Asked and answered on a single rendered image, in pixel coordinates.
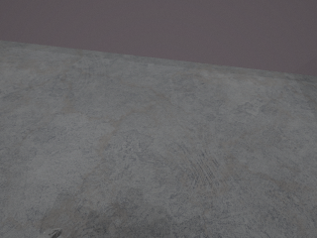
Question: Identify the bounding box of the left robot hand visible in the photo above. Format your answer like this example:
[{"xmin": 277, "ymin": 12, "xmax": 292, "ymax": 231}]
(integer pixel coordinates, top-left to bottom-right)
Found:
[{"xmin": 38, "ymin": 228, "xmax": 62, "ymax": 238}]

